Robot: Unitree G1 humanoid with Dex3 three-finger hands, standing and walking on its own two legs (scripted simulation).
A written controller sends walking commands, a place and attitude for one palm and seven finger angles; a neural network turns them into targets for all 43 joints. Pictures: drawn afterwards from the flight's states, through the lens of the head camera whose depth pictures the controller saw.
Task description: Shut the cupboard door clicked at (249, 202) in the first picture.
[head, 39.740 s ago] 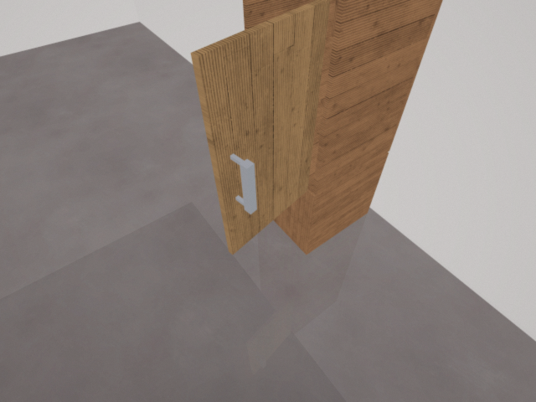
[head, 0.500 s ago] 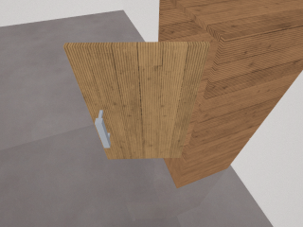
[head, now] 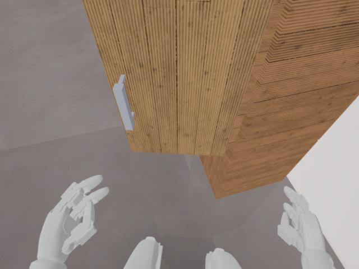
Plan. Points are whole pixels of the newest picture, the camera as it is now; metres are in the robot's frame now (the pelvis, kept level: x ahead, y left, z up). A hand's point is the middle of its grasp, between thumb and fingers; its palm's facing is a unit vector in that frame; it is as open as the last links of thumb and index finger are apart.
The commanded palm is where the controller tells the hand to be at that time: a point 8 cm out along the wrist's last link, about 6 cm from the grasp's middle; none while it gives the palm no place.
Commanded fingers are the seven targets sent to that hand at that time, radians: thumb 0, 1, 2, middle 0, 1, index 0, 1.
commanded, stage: raise the hand and make a fist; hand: left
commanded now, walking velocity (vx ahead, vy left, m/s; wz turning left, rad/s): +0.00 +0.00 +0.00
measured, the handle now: (126, 103) +0.50 +0.20 +0.05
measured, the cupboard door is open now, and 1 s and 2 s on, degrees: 71 71 71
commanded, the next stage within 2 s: bring the fist close to the handle in 1.52 s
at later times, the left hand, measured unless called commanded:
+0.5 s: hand (78, 212) +0.21 +0.22 +0.04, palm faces +0.05 -1.00 -0.03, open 3.9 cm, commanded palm +0.18 +0.27 +0.05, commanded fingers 0.00 0.90 0.90 -1.02 -1.20 -1.02 -1.20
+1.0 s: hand (76, 206) +0.22 +0.23 +0.05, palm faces +0.04 -1.00 -0.04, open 3.1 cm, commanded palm +0.20 +0.28 +0.05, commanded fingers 0.00 0.90 0.90 -1.30 -1.50 -1.30 -1.50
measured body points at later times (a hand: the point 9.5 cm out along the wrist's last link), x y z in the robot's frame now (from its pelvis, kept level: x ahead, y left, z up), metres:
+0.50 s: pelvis -0.01 +0.04 +0.00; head +0.06 +0.04 +0.44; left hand +0.20 +0.27 +0.05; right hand +0.15 -0.21 -0.08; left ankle +0.05 +0.15 -0.63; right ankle +0.02 -0.09 -0.63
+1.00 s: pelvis +0.00 +0.04 +0.00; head +0.07 +0.05 +0.44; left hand +0.21 +0.28 +0.05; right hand +0.21 -0.18 -0.07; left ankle +0.05 +0.15 -0.63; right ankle +0.02 -0.09 -0.63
